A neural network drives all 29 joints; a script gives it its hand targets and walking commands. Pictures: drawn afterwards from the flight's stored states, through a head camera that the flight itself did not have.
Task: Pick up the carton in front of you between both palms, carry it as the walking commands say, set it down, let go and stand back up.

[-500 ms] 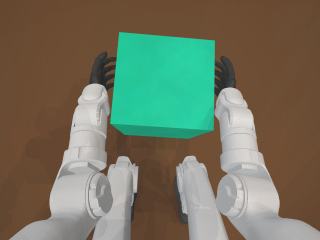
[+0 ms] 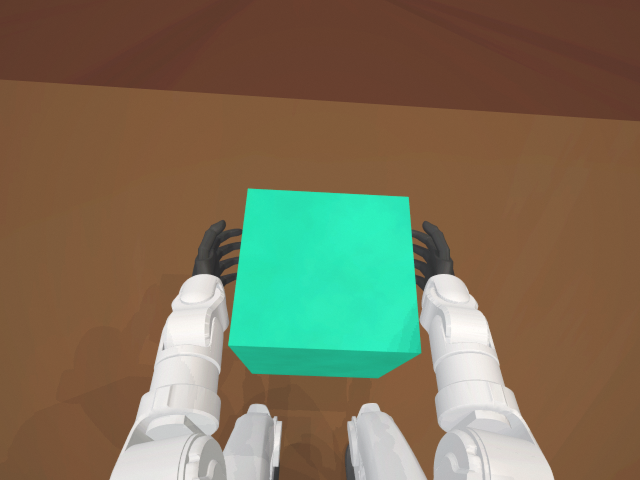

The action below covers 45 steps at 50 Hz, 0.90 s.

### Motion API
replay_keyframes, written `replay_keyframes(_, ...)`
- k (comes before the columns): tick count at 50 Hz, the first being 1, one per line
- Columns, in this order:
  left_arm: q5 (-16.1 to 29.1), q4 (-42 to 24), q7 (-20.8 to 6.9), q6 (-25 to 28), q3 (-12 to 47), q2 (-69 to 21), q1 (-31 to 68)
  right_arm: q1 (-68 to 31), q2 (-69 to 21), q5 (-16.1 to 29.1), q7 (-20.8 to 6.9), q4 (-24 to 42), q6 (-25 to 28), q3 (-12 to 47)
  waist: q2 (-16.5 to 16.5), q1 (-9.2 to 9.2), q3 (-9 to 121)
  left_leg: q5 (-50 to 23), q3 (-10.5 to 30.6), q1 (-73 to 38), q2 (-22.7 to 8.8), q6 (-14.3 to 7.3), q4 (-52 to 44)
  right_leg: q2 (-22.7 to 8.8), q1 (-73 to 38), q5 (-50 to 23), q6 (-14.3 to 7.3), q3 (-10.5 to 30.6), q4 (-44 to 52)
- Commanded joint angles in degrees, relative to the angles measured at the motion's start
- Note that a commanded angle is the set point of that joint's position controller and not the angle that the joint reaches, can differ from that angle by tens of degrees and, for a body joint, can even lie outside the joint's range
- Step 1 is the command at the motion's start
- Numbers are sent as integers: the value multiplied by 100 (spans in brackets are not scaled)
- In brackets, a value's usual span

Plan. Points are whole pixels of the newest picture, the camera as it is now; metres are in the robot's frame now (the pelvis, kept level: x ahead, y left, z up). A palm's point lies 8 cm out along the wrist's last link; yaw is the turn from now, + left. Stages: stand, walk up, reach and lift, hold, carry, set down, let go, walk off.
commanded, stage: reach and lift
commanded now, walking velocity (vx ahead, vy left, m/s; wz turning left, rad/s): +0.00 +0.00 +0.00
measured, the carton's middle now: (321, 295) +0.37 -0.01 -0.10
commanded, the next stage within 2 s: hold in 1.56 s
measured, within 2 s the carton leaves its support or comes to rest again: neither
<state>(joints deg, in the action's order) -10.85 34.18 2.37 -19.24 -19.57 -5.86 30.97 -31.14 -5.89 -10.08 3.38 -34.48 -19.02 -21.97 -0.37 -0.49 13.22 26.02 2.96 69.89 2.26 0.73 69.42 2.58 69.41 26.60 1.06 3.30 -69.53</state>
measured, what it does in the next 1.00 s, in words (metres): rises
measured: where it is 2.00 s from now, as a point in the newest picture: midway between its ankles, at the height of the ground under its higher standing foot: outside the picture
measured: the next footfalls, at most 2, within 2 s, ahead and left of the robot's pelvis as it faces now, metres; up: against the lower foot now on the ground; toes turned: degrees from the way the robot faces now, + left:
none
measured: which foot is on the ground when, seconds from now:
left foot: down 0.00-1.00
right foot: down 0.00-1.00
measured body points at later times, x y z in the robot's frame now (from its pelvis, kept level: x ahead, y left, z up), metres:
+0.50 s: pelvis +0.04 +0.00 +0.11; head +0.03 +0.00 +0.56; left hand +0.34 +0.15 +0.11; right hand +0.35 -0.16 +0.11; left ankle +0.05 +0.12 -0.62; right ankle +0.05 -0.13 -0.62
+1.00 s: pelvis +0.03 +0.00 +0.12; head +0.01 +0.00 +0.57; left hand +0.34 +0.15 +0.14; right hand +0.34 -0.16 +0.14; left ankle +0.05 +0.12 -0.62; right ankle +0.05 -0.13 -0.62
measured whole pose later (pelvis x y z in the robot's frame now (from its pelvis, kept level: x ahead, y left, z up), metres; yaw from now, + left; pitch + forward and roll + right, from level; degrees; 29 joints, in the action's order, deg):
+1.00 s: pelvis +0.03 +0.00 +0.12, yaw +0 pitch -5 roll +0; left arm -17.3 20.8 -1.7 -35.2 -17.7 -9.8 19.1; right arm -19.9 -10.0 -17.6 -0.7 -21.8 -34.6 -19.6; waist -0.4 0.4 -2.0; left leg 11.8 3.5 9.2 1.2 0.3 25.6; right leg 1.2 9.0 12.4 0.3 4.0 -26.1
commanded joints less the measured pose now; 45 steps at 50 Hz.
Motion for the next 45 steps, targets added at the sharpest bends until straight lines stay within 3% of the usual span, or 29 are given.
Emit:
replay_keyframes(1,725,72,-1324,71,3262,-5997,2933,-2852,-6135,714,-1458,-184,18,3421,41,9,3133,-1388,22,-2672,595,-79,-1271,598,-2315,-1388,-55,-59,1288)
replay_keyframes(11,736,-308,-1392,-133,3521,-5945,2004,-1899,-6148,667,-1474,164,-202,3689,14,44,2215,-2092,169,-4190,465,-127,-2542,442,-3986,-2159,-106,159,2583)
replay_keyframes(20,827,-896,-1506,-717,3787,-5942,1397,-1294,-6115,764,-1590,720,-788,3975,-6,70,1255,-2598,192,-5551,353,-132,-3664,303,-5333,-2655,-77,191,3710)
replay_keyframes(25,847,-1283,-1540,-1151,3844,-5804,1221,-1121,-5994,756,-1645,1048,-1209,3999,16,90,530,-2521,179,-6143,287,-100,-4265,244,-5826,-2534,-89,171,4316)
replay_keyframes(33,497,-949,-1664,-1475,3113,-5674,1562,-1492,-5754,427,-1776,731,-1497,3232,42,79,-529,-1347,116,-6196,221,-147,-4697,182,-5787,-1281,-173,102,4752)
replay_keyframes(38,552,-1070,-1714,-1411,3197,-5834,2043,-2016,-5884,478,-1833,928,-1432,3344,22,72,-110,-1407,94,-6366,217,-153,-4678,189,-5980,-1353,-170,55,4720)
replay_keyframes(45,530,-1152,-1690,-1420,3235,-5767,1984,-1981,-5845,487,-1834,982,-1447,3412,8,97,72,-1570,75,-6536,240,-136,-4741,209,-6164,-1526,-148,47,4786)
